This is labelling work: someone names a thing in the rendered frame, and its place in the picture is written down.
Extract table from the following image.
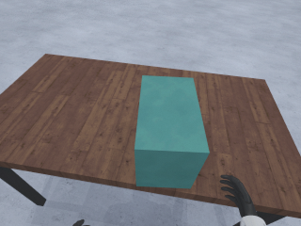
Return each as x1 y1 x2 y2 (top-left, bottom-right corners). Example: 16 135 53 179
0 54 301 226

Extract carton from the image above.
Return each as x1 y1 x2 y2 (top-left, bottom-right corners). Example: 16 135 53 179
135 75 210 189

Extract right robot hand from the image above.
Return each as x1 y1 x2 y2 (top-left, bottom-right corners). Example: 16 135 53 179
219 174 258 218

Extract right robot forearm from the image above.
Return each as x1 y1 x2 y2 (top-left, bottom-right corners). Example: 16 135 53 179
240 215 267 226

